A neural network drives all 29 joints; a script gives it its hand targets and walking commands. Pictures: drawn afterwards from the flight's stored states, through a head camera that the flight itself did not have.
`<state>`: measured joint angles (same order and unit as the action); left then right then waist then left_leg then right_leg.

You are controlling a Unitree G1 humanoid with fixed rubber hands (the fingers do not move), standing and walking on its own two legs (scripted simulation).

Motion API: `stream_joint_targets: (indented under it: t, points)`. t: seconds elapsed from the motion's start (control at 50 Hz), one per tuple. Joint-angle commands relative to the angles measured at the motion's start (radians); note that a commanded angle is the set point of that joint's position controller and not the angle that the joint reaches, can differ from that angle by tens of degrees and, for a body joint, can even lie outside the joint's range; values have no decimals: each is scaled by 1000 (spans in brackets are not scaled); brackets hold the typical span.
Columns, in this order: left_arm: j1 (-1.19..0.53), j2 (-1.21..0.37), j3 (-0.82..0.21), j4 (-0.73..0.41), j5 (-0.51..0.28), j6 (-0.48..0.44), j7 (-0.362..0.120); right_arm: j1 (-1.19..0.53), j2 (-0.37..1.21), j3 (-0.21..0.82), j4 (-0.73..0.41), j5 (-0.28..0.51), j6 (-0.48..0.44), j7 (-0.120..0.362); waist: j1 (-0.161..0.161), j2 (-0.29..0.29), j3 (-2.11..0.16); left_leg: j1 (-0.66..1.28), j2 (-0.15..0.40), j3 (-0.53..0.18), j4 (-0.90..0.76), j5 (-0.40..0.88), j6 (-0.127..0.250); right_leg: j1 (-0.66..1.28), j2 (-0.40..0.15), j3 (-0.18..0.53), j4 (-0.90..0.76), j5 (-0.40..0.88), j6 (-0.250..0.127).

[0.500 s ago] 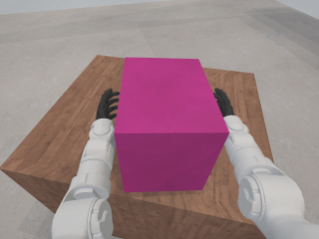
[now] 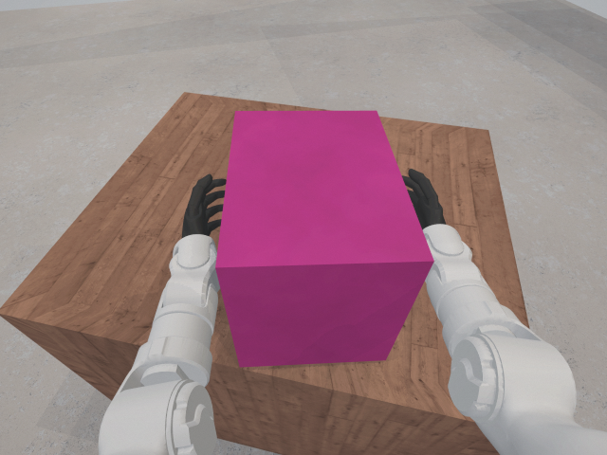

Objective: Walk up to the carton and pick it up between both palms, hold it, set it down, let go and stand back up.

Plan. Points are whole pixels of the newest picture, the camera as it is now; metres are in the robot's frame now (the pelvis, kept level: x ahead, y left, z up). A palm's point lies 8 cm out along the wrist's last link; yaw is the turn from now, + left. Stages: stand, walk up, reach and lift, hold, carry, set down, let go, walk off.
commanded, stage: set down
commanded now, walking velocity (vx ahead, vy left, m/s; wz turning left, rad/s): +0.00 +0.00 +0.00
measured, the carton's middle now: (310, 235) +0.44 +0.06 +0.03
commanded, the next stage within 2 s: none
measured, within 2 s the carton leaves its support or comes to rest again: neither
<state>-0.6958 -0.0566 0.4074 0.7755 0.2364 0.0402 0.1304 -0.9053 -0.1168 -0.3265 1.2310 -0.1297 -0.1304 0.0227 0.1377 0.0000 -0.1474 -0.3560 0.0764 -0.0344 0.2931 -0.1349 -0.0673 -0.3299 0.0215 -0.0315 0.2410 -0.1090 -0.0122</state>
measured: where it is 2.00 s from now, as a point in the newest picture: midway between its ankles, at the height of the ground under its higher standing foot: outside the picture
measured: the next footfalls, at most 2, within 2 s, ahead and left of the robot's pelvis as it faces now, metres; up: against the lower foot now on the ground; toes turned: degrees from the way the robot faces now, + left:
none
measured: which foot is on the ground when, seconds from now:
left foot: down 0.00-1.00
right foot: down 0.00-1.00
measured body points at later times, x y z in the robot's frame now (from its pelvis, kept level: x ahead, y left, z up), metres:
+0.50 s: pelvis +0.00 +0.00 +0.00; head +0.04 +0.01 +0.45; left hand +0.39 +0.22 +0.08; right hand +0.46 -0.10 +0.08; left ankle -0.01 +0.16 -0.75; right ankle -0.01 -0.11 -0.75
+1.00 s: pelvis +0.01 +0.00 +0.00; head +0.04 +0.01 +0.45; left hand +0.38 +0.22 +0.07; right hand +0.46 -0.10 +0.08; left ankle -0.01 +0.16 -0.75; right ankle -0.01 -0.11 -0.75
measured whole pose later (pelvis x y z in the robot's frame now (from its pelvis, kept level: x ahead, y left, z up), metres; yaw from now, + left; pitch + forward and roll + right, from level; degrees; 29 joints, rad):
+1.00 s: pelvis +0.01 +0.00 +0.00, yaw -1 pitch +9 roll +0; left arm -0.63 -0.12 0.48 0.67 0.33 0.01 0.08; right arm -0.84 -0.07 -0.46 1.13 -0.26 -0.17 0.09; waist 0.14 -0.03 -0.10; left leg -0.30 0.07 -0.01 0.28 -0.14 -0.06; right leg -0.30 0.01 -0.02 0.26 -0.13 -0.01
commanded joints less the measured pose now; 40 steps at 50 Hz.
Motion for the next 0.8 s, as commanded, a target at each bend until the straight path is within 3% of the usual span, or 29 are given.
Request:
stream_joint_targets:
  t: [0.0,0.02,0.08,0.12,0.14,0.16,0.18,0.22,0.26,0.3,0.34,0.4,0.42,0.44,0.46,0.48,0.5,0.52,0.54,0.56,0.58,0.64,0.68,0.7,0.72,0.74,0.76,0.78]
  points:
    - [-637,-519,-283,-98,-7,-40,-97,-614,498,158,-148,-32,-88,135,4,-31,-530,209,-74,139,58,455,-3,271,24,-81,47,298,23]
    - [-657,-519,-277,-108,-4,-50,-95,-647,498,163,-190,-42,-97,135,3,-27,-553,223,-71,137,65,482,-8,262,27,-83,45,295,20]
    - [-617,-514,-269,-111,17,-52,-97,-590,500,141,-143,-38,-93,137,26,-7,-512,211,-76,152,45,428,0,277,17,-75,31,245,21]
    - [-636,-493,-243,-97,13,-46,-100,-579,482,127,-129,-50,-89,141,11,-12,-489,201,-72,158,37,391,4,275,16,-85,25,202,19]
    - [-637,-493,-248,-119,16,-52,-94,-585,487,137,-160,-56,-92,141,32,-25,-503,197,-71,163,37,390,8,269,16,-76,28,205,25]
    - [-646,-509,-254,-110,10,-58,-93,-592,480,132,-158,-67,-95,143,6,-25,-524,197,-69,149,37,387,8,258,18,-82,27,204,18]
    - [-615,-512,-247,-105,23,-58,-93,-579,501,141,-158,-54,-99,144,33,-13,-528,216,-74,164,44,408,7,253,19,-77,30,202,20]
    - [-570,-478,-217,-78,43,-44,-94,-552,470,125,-139,-60,-87,149,36,-19,-449,194,-77,156,27,365,20,247,17,-76,10,150,15]
    - [-602,-494,-255,-111,27,-44,-98,-528,464,105,-135,-81,-86,144,-8,-5,-480,249,-75,140,47,414,6,224,19,-86,14,170,12]
    - [-621,-492,-258,-128,11,-54,-89,-532,456,94,-115,-87,-96,147,9,7,-500,259,-72,160,54,422,3,198,23,-81,13,148,16]
    - [-592,-487,-226,-119,47,-49,-86,-543,468,98,-138,-79,-102,149,28,12,-482,247,-70,162,54,430,3,198,21,-81,12,161,10]
    - [-560,-472,-214,-98,34,-55,-102,-523,469,107,-157,-96,-103,145,7,-52,-471,178,-83,163,44,423,16,268,14,-75,36,262,29]
    - [-562,-489,-240,-111,35,-60,-104,-523,469,101,-170,-96,-115,141,-7,-10,-474,205,-81,165,49,445,5,249,18,-76,35,237,26]
    - [-557,-477,-216,-111,51,-55,-106,-526,471,86,-128,-108,-102,142,1,-11,-453,235,-74,156,47,452,11,218,19,-77,17,199,17]
    - [-544,-480,-206,-107,67,-52,-107,-515,471,95,-140,-90,-103,147,32,-11,-420,235,-73,163,41,426,13,232,18,-78,15,170,17]
    - [-534,-485,-213,-94,58,-47,-105,-508,453,83,-139,-106,-104,151,6,-8,-425,213,-77,166,37,381,15,224,15,-86,20,149,19]
    - [-530,-461,-193,-129,69,-52,-104,-480,459,94,-134,-107,-97,154,26,-12,-447,226,-72,167,32,379,15,238,17,-87,18,153,16]
    - [-552,-460,-198,-103,46,-49,-105,-502,458,74,-124,-110,-93,154,14,-47,-437,195,-73,170,25,364,29,231,14,-73,19,144,25]
    - [-563,-467,-199,-123,54,-59,-103,-504,460,62,-143,-127,-102,151,-11,-54,-435,191,-80,172,29,352,20,225,22,-85,17,137,24]
    - [-544,-475,-196,-111,62,-62,-103,-481,457,72,-130,-126,-101,152,3,-21,-448,204,-84,169,40,392,18,223,17,-74,22,160,15]
    - [-530,-470,-177,-93,70,-57,-106,-493,462,75,-149,-135,-105,153,18,-25,-443,195,-80,169,37,389,18,228,17,-73,22,152,15]
    - [-522,-464,-178,-106,76,-52,-115,-492,466,57,-142,-145,-98,150,3,-47,-431,178,-81,169,23,350,27,257,8,-78,25,160,22]
    - [-505,-457,-170,-108,85,-50,-112,-473,448,49,-142,-146,-97,154,17,-13,-416,178,-83,175,15,339,30,249,10,-73,24,132,21]
    - [-512,-451,-174,-112,81,-52,-112,-470,454,41,-123,-146,-96,156,8,-17,-427,179,-84,176,23,338,31,235,11,-75,21,137,24]
    - [-483,-442,-155,-95,80,-51,-113,-469,460,62,-157,-136,-103,152,32,-46,-426,171,-88,178,26,362,39,257,7,-69,31,182,25]
    - [-472,-458,-152,-67,85,-47,-117,-467,448,32,-140,-156,-96,152,-4,-77,-371,162,-82,170,13,327,41,256,16,-74,22,132,28]
    - [-470,-444,-152,-105,83,-54,-118,-468,447,51,-154,-148,-98,149,24,-68,-369,156,-86,173,5,313,45,264,17,-74,21,121,24]
    - [-479,-466,-186,-110,81,-52,-118,-440,447,36,-150,-160,-100,155,-6,-31,-399,180,-84,169,17,329,33,248,14,-84,26,126,21]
